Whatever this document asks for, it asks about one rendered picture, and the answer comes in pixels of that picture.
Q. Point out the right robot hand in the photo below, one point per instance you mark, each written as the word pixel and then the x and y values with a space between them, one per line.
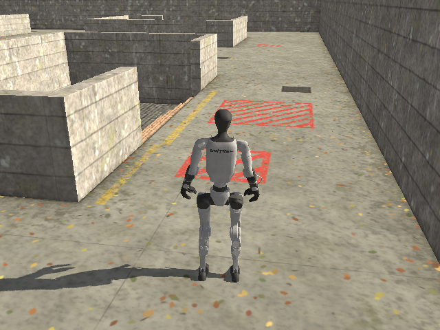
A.
pixel 250 192

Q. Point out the left robot shin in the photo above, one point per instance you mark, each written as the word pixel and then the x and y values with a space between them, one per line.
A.
pixel 203 250

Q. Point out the left robot thigh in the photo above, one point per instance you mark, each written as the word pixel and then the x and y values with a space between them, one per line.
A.
pixel 203 204

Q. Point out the left robot upper arm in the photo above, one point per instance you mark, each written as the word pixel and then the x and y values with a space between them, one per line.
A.
pixel 200 144

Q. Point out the left robot hand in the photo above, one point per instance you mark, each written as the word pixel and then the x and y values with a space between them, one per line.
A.
pixel 190 189

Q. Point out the right robot upper arm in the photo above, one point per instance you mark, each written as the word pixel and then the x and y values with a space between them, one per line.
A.
pixel 246 157

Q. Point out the robot right forearm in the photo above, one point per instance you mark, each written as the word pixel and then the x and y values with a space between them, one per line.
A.
pixel 253 182

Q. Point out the robot left forearm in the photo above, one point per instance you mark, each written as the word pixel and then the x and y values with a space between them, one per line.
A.
pixel 188 179

